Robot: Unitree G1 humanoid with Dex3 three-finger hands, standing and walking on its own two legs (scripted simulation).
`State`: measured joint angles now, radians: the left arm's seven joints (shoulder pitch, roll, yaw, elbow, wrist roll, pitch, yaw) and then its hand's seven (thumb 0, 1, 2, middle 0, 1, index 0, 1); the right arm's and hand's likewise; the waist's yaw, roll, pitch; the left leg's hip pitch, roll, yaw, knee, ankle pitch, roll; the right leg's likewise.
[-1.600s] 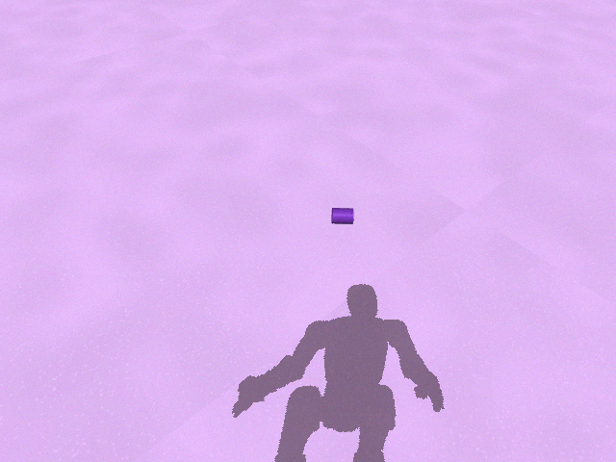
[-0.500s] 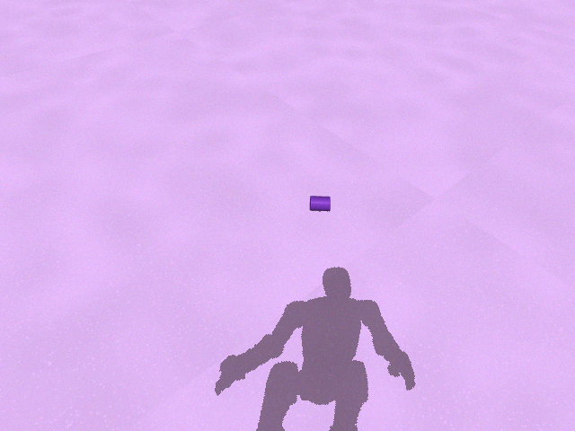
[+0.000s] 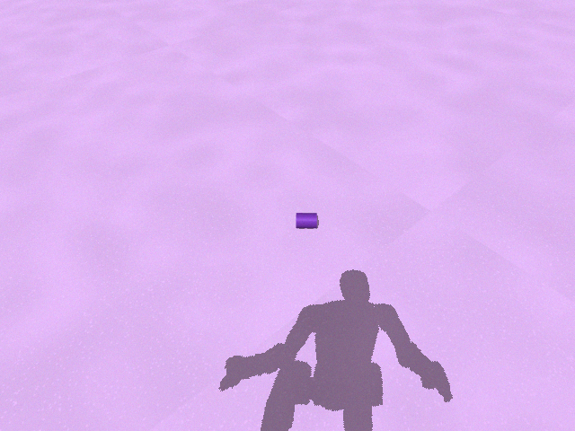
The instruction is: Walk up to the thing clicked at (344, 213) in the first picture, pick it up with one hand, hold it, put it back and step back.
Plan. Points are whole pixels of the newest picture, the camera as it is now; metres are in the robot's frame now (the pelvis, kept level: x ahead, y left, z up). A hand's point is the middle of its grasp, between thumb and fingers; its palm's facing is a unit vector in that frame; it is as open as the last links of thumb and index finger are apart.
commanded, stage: walk up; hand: left
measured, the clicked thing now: (306, 220) +1.15 -0.04 -0.72
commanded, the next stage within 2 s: none
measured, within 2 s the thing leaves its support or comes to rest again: neither
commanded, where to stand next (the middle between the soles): +0.79 -0.26 m, yaw +3 degrees
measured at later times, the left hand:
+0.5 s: hand (169, 361) +0.29 +0.23 -0.14, palm faces -0.05 -0.95 -0.32, open 7.4 cm
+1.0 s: hand (235, 294) +0.42 +0.13 -0.14, palm faces +0.02 -0.94 -0.34, open 7.4 cm
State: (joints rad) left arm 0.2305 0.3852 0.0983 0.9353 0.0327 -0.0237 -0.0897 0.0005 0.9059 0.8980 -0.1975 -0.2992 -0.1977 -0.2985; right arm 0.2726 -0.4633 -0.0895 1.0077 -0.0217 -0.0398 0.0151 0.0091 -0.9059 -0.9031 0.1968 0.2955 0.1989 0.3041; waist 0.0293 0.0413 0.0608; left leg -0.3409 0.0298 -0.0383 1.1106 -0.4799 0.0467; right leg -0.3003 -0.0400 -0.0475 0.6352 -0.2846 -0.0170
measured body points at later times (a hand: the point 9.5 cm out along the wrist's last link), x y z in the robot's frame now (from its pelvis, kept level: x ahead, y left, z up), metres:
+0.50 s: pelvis +0.21 -0.05 +0.01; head +0.22 -0.02 +0.45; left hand +0.29 +0.27 -0.12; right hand +0.26 -0.38 -0.08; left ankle +0.21 +0.10 -0.72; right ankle +0.27 -0.20 -0.68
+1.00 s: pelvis +0.40 -0.15 +0.00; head +0.43 -0.13 +0.45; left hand +0.42 +0.17 -0.12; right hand +0.50 -0.47 -0.09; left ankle +0.50 -0.03 -0.71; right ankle +0.38 -0.25 -0.72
